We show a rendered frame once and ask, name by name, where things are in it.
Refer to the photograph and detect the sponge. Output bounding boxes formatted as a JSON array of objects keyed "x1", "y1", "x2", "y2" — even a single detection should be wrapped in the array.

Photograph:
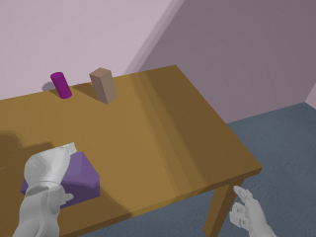
[{"x1": 20, "y1": 151, "x2": 100, "y2": 209}]

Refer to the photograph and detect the left robot hand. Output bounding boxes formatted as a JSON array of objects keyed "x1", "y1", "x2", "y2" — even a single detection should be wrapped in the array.
[{"x1": 24, "y1": 142, "x2": 78, "y2": 205}]

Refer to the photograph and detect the table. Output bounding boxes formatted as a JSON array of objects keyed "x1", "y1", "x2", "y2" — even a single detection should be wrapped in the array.
[{"x1": 0, "y1": 64, "x2": 263, "y2": 237}]

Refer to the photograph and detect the robot left forearm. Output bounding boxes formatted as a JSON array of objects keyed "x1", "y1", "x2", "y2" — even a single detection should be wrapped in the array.
[{"x1": 12, "y1": 181, "x2": 62, "y2": 237}]

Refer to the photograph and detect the robot right forearm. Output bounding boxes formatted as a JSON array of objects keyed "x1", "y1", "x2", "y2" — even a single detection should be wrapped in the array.
[{"x1": 249, "y1": 221, "x2": 277, "y2": 237}]

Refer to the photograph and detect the right robot hand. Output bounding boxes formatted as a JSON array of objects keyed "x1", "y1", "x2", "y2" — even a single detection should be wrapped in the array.
[{"x1": 229, "y1": 186, "x2": 268, "y2": 231}]

